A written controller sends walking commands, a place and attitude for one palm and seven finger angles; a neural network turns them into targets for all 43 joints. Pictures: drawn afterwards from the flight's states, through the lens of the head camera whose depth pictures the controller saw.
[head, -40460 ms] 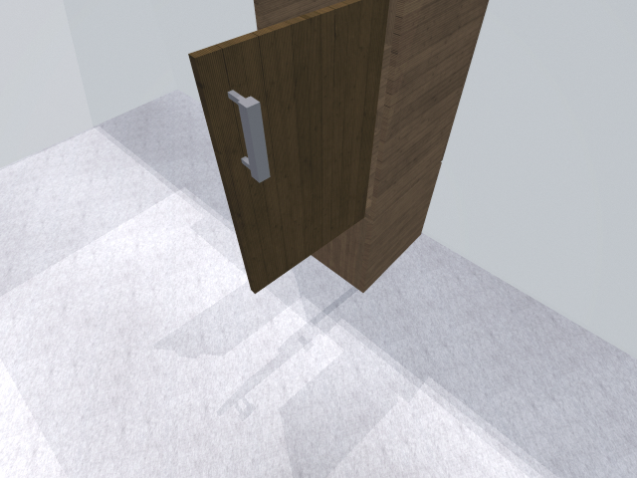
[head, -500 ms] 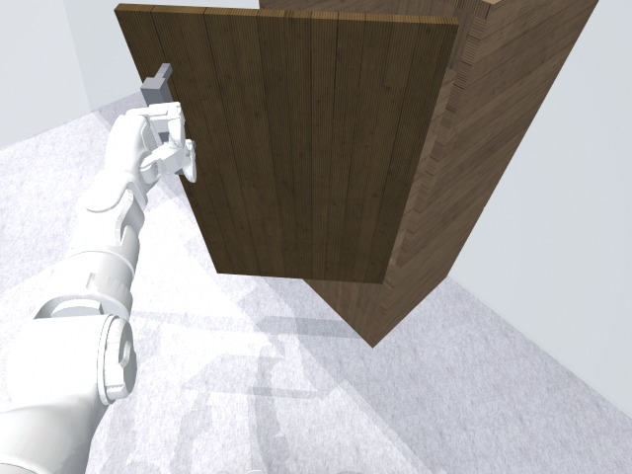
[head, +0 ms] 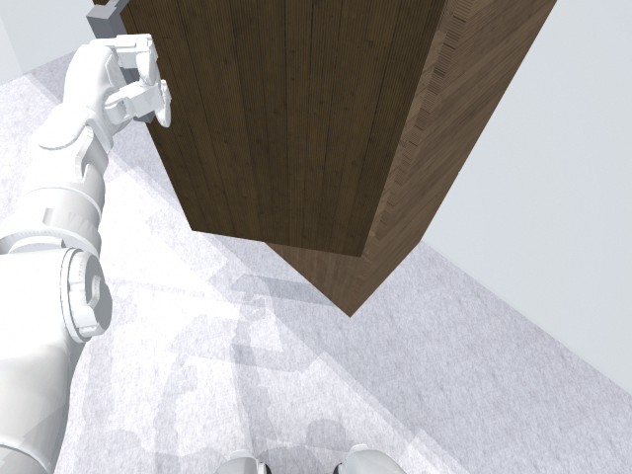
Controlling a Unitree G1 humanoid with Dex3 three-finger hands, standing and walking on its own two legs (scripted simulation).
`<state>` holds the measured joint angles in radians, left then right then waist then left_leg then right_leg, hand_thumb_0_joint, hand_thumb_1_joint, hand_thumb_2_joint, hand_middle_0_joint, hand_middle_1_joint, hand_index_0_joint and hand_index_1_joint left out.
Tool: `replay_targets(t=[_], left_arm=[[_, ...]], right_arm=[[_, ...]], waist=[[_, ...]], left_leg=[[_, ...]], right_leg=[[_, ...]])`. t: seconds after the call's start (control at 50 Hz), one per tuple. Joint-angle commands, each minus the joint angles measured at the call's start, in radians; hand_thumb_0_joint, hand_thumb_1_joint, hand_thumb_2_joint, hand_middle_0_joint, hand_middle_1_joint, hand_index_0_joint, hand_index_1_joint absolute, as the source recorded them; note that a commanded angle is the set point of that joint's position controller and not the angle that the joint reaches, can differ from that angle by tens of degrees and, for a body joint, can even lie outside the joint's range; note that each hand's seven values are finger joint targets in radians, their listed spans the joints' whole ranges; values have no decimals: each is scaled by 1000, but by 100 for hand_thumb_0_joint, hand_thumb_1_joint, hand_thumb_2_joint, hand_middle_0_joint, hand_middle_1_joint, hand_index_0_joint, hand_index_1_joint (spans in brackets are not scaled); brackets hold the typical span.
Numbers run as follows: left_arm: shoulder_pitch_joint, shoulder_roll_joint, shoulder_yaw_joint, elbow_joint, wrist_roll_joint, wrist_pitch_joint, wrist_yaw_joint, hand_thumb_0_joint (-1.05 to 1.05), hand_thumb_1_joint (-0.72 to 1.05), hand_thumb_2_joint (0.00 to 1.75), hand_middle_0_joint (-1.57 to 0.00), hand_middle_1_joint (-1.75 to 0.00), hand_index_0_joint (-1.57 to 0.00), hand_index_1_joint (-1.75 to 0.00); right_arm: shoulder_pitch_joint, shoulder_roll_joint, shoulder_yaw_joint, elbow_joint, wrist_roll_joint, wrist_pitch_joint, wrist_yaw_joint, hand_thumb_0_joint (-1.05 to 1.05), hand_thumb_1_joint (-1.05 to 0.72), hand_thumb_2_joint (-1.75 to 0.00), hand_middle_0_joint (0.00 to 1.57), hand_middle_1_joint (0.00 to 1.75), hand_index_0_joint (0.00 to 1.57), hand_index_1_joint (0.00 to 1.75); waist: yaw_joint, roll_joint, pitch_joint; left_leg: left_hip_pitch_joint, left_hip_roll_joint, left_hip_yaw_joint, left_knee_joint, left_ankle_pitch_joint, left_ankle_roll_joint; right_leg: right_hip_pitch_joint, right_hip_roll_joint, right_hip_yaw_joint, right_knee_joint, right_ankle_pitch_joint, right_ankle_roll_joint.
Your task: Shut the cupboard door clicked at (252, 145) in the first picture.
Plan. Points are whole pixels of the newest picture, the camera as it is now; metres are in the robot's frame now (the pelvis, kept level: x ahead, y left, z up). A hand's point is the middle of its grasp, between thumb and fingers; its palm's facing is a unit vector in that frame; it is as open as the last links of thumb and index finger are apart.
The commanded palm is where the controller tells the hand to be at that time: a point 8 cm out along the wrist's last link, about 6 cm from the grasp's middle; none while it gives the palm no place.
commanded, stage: push the door shut along its arc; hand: left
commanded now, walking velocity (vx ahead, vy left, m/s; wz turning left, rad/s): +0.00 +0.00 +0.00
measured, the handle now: (133, 60) +0.61 +0.17 +0.15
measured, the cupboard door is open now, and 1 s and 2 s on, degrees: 34 21 21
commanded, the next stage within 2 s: pull the fist back off the door in 0.78 s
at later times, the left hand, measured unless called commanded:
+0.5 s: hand (200, 63) +0.57 +0.08 +0.17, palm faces -0.34 -0.94 +0.02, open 3.1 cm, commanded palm +0.59 +0.13 +0.15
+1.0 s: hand (220, 36) +0.63 +0.06 +0.17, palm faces -0.09 -0.99 +0.13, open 3.1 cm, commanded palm +0.61 +0.09 +0.15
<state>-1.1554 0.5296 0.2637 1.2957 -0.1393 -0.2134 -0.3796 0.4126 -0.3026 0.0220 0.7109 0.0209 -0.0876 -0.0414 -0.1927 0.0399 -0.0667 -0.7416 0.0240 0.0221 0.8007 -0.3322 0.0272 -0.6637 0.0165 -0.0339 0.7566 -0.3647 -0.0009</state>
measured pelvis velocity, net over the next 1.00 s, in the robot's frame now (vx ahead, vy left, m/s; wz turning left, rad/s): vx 0.02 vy -0.01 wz -0.01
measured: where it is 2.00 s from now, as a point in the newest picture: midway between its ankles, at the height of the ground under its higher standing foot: outside the picture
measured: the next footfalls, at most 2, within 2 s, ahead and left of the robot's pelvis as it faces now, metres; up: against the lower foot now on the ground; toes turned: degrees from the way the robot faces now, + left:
none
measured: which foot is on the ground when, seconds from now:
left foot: down 0.00-1.00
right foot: down 0.00-1.00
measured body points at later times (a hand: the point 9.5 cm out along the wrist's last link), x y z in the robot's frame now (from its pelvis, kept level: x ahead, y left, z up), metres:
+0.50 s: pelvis +0.01 +0.00 -0.01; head +0.14 +0.00 +0.42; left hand +0.59 +0.13 +0.17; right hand -0.05 -0.27 -0.11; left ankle +0.03 +0.10 -0.70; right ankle -0.01 -0.12 -0.70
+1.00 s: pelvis +0.02 -0.01 -0.02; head +0.18 -0.01 +0.40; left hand +0.63 +0.11 +0.16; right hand -0.08 -0.26 -0.11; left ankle +0.03 +0.10 -0.70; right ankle -0.01 -0.12 -0.70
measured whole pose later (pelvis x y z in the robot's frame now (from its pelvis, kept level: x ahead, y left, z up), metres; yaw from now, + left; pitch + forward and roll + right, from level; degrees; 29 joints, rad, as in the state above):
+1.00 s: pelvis +0.02 -0.01 -0.02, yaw +0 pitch +25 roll -3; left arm -1.51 0.53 0.37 1.42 -0.03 -0.10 -0.08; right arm 0.50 -0.28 0.02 0.71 -0.07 -0.06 0.01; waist -0.29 0.07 -0.08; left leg -0.95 0.04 -0.01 0.89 -0.38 0.01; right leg -0.86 0.04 -0.06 0.82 -0.40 -0.01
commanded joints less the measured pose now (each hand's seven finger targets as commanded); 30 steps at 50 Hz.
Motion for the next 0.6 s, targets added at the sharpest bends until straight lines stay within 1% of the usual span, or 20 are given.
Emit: replay_targets(t=[0.0, 0.02, 0.04, 0.08, 0.1, 0.12, 0.14, 0.16, 0.18, 0.2, 0.22, 0.24, 0.28, 0.3, 0.32, 0.36, 0.4, 0.44, 0.46, 0.58], left_arm=[[-590, 171, 12, -210, -6, -46, -13, 0, 90, 90, -130, -150, -130, -150], [-603, 193, 32, -216, -9, -50, -9, 0, 90, 90, -130, -150, -130, -150], [-603, 190, 23, -205, 0, -46, -10, 0, 90, 90, -130, -150, -130, -150], [-640, 173, 2, -199, 8, -43, -12, 0, 90, 90, -130, -150, -130, -150], [-629, 198, 24, -191, 14, -43, -11, 0, 90, 90, -130, -150, -130, -150], [-630, 174, 8, -194, 5, -44, -13, 0, 90, 90, -130, -150, -130, -150], [-645, 206, 27, -190, 13, -43, -14, 0, 90, 90, -130, -150, -130, -150], [-651, 182, 7, -171, 14, -36, -18, 0, 90, 90, -130, -150, -130, -150], [-668, 191, 11, -176, 18, -36, -21, 0, 90, 90, -130, -150, -130, -150], [-663, 194, 16, -165, 19, -31, -22, 0, 90, 90, -130, -150, -130, -150], [-672, 207, 32, -168, 11, -33, -23, 0, 90, 90, -130, -150, -130, -150], [-670, 236, 49, -148, 22, -30, -24, 0, 90, 90, -130, -150, -130, -150], [-711, 204, 10, -147, 33, -28, -27, 0, 90, 90, -130, -150, -130, -150], [-705, 205, 11, -136, 37, -25, -28, 0, 90, 90, -130, -150, -130, -150], [-719, 196, 8, -137, 31, -29, -28, 0, 90, 90, -130, -150, -130, -150], [-749, 194, 2, -118, 37, -22, -33, 0, 90, 90, -130, -150, -130, -150], [-758, 199, 2, -93, 40, -12, -37, 0, 90, 90, -130, -150, -130, -150], [-797, 235, 26, -106, 45, -18, -37, 0, 90, 90, -130, -150, -130, -150], [-794, 256, 34, -88, 53, -13, -35, 0, 90, 90, -130, -150, -130, -150], [-833, 283, 32, -57, 92, -9, -35, 0, 90, 90, -130, -150, -130, -150]], right_arm=[[151, -183, -70, -44, -2, -15, -12, 0, -90, -90, 20, 30, 20, 30], [163, -185, -69, -40, -4, -14, -15, 0, -90, -90, 20, 30, 20, 30], [160, -185, -68, -42, -4, -11, -13, 0, -90, -90, 20, 30, 20, 30], [164, -184, -70, -35, -6, -10, -12, 0, -90, -90, 20, 30, 20, 30], [169, -186, -72, -35, -8, -8, -12, 0, -90, -90, 20, 30, 20, 30], [172, -185, -69, -38, -9, -8, -13, 0, -90, -90, 20, 30, 20, 30], [176, -188, -69, -31, -11, -5, -13, 0, -90, -90, 20, 30, 20, 30], [176, -187, -70, -32, -12, -4, -12, 0, -90, -90, 20, 30, 20, 30], [180, -188, -73, -28, -13, -2, -13, 0, -90, -90, 20, 30, 20, 30], [183, -189, -70, -33, -15, 0, -11, 0, -90, -90, 20, 30, 20, 30], [191, -190, -70, -32, -17, 0, -13, 0, -90, -90, 20, 30, 20, 30], [191, -193, -70, -32, -17, 3, -14, 0, -90, -90, 20, 30, 20, 30], [194, -188, -69, -28, -19, 5, -15, 0, -90, -90, 20, 30, 20, 30], [197, -189, -70, -29, -20, 6, -14, 0, -90, -90, 20, 30, 20, 30], [207, -188, -69, -26, -21, 6, -17, 0, -90, -90, 20, 30, 20, 30], [208, -190, -69, -16, -26, 7, -16, 0, -90, -90, 20, 30, 20, 30], [213, -193, -68, -15, -27, 8, -16, 0, -90, -90, 20, 30, 20, 30], [226, -195, -68, -11, -29, 7, -20, 0, -90, -90, 20, 30, 20, 30], [229, -193, -65, -6, -32, 11, -20, 0, -90, -90, 20, 30, 20, 30], [254, -193, -62, -9, -38, 22, -22, 0, -90, -90, 20, 30, 20, 30]], waist=[[-46, 82, -451], [-47, 78, -471], [-47, 78, -476], [-61, 83, -456], [-53, 95, -465], [-58, 105, -473], [-58, 96, -481], [-67, 84, -472], [-71, 89, -472], [-64, 99, -477], [-67, 90, -491], [-65, 77, -492], [-85, 83, -468], [-82, 82, -471], [-93, 80, -472], [-98, 108, -475], [-107, 84, -463], [-111, 101, -505], [-112, 96, -499], [-130, 115, -519]], left_leg=[[467, 1, -97, -35, 303, 3], [476, -2, -97, -29, 336, 7], [475, 0, -102, -27, 338, 4], [469, 1, -101, -21, 325, 5], [471, 1, -103, -18, 334, 2], [485, -2, -102, -15, 359, 5], [483, 3, -109, -12, 366, 2], [472, 1, -107, -9, 362, 3], [474, 4, -108, -5, 361, 3], [473, 0, -108, -5, 366, 3], [482, -1, -108, -1, 394, 7], [469, 0, -109, 2, 387, 4], [449, 0, -105, 7, 360, 6], [447, -1, -107, 10, 358, 6], [461, 0, -110, 11, 376, 9], [465, 1, -113, 20, 372, 6], [437, 1, -111, 23, 344, 8], [442, -2, -106, 35, 372, 12], [426, -2, -106, 39, 377, 12], [391, -5, -97, 65, 371, 16]], right_leg=[[-31, 27, 5, -86, 280, -13], [-18, 27, 3, -80, 300, -16], [-29, 28, 4, -77, 300, -14], [-51, 29, 5, -80, 290, -12], [-49, 28, 4, -76, 294, -15], [-56, 31, -1, -71, 301, -17], [-59, 31, -1, -67, 305, -15], [-62, 32, -2, -66, 308, -14], [-71, 31, -2, -66, 305, -13], [-68, 33, -2, -64, 307, -16], [-58, 34, -5, -60, 321, -18], [-61, 34, -2, -58, 324, -14], [-82, 33, 0, -61, 311, -10], [-84, 34, -2, -58, 307, -13], [-94, 36, -7, -56, 305, -14], [-121, 36, -6, -53, 296, -14], [-123, 37, -7, -53, 282, -12], [-113, 37, 0, -45, 314, -10], [-106, 36, -3, -41, 321, -12], [-118, 38, -1, -28, 331, -8]])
